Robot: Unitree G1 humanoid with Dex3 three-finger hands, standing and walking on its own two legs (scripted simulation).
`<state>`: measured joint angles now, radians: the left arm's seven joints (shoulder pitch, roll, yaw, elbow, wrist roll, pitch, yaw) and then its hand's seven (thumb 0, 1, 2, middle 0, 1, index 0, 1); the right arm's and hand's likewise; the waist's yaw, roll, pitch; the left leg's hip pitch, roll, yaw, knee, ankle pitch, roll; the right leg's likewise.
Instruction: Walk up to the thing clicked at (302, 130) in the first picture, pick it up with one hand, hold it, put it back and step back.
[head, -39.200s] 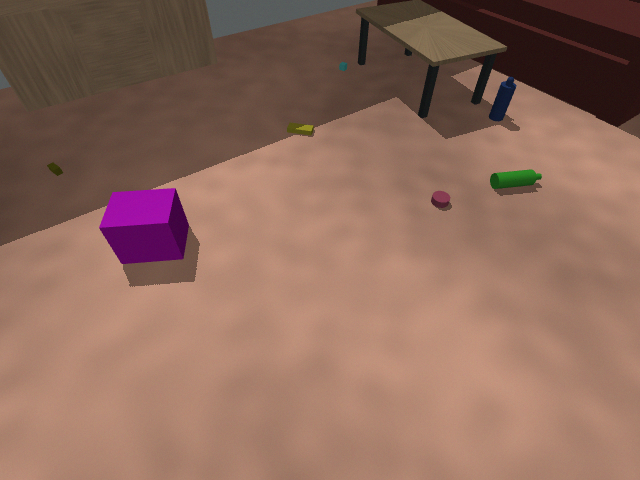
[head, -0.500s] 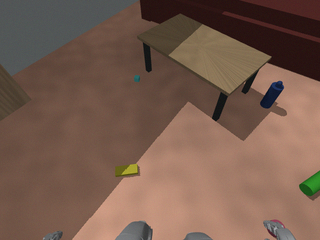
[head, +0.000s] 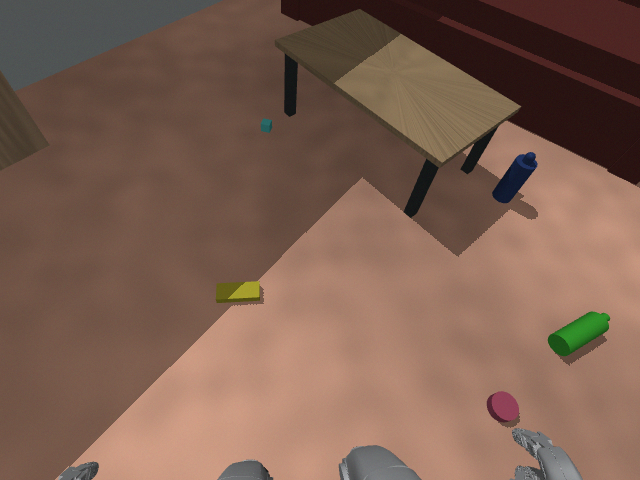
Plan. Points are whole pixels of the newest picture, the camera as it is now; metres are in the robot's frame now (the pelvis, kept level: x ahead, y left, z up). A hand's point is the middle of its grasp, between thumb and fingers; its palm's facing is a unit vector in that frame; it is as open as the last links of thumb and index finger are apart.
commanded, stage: step back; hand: left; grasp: from above
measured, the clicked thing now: (238, 292) +0.70 +0.22 -0.75
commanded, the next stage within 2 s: none
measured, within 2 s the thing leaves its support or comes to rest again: neither
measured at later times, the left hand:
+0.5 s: hand out of the picture -0.02 +0.25 -0.15, palm faces +0.04 -0.92 -0.39, open 7.4 cm
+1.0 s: hand out of the picture -0.27 +0.20 -0.14, palm faces +0.00 -0.90 -0.43, open 7.4 cm
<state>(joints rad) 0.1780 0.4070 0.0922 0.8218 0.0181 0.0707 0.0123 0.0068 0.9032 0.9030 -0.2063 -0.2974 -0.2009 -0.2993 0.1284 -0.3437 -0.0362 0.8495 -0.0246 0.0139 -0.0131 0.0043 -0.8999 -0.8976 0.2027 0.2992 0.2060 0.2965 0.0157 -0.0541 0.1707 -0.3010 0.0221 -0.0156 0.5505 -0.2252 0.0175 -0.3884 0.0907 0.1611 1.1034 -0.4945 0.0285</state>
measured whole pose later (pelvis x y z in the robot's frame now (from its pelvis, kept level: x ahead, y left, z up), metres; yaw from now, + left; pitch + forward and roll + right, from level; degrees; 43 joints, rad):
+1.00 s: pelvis -0.33 -0.08 -0.01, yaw +0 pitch -1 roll +2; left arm 0.22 0.36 0.06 0.88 0.05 0.04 0.00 0.01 0.90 0.90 -0.21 -0.30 -0.21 -0.30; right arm 0.16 -0.42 -0.05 0.86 -0.01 0.05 -0.02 0.00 -0.90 -0.90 0.20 0.30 0.20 0.30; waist 0.03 0.02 0.10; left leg -0.47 -0.09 -0.13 1.09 -0.47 -0.01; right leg -0.31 -0.03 0.04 0.65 -0.32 -0.01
